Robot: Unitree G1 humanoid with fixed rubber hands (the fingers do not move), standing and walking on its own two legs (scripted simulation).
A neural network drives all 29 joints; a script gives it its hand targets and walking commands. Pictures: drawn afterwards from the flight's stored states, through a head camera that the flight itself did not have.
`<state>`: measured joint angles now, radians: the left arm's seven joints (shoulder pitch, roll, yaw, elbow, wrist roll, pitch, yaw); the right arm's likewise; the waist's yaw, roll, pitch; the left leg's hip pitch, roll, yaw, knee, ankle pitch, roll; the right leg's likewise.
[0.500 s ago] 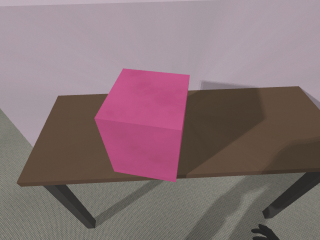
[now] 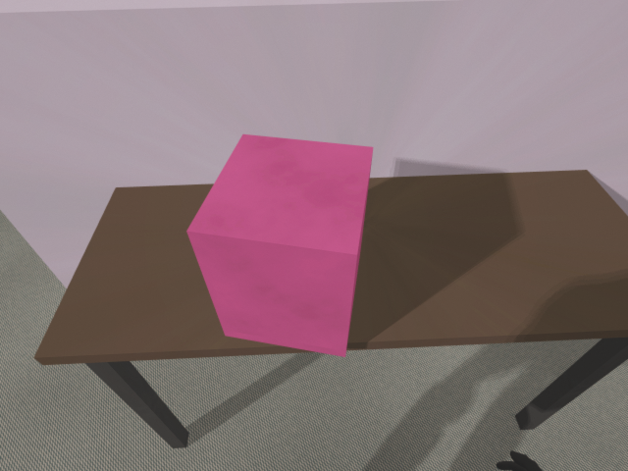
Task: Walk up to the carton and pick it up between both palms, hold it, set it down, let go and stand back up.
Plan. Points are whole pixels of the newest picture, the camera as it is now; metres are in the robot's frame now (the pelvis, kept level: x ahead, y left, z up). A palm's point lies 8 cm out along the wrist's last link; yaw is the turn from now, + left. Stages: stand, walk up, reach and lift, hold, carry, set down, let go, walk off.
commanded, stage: stand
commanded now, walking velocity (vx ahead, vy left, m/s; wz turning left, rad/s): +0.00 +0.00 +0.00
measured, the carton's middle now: (294, 247) +0.44 +0.05 +0.03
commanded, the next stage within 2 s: none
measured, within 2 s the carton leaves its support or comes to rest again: neither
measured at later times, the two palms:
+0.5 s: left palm out of the picture +0.07 +0.25 -0.13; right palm out of the picture +0.10 -0.27 -0.10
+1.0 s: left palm out of the picture +0.06 +0.25 -0.13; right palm out of the picture +0.09 -0.27 -0.10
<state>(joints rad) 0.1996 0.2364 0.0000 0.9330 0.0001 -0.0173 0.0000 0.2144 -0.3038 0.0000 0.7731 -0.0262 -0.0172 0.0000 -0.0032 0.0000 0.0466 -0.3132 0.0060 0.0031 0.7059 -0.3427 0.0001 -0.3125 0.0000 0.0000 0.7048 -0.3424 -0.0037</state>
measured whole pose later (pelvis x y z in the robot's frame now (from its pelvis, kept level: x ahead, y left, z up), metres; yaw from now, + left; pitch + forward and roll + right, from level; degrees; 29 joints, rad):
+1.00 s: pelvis -0.01 +0.00 +0.00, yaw +0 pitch -3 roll +0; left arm 0.20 0.24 0.00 0.99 0.00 -0.02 0.00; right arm 0.21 -0.31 0.00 0.82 -0.02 -0.02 0.00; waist 0.00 0.00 0.05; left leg -0.31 0.01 0.00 0.71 -0.33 0.00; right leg -0.31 0.00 0.00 0.70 -0.33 0.00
